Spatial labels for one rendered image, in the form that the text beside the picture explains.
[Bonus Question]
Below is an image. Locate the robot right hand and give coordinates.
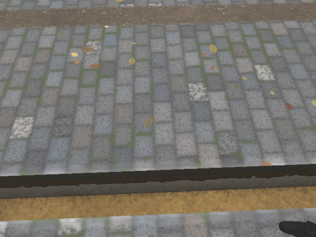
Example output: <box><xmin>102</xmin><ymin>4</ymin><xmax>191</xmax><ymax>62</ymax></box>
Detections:
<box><xmin>278</xmin><ymin>220</ymin><xmax>316</xmax><ymax>237</ymax></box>

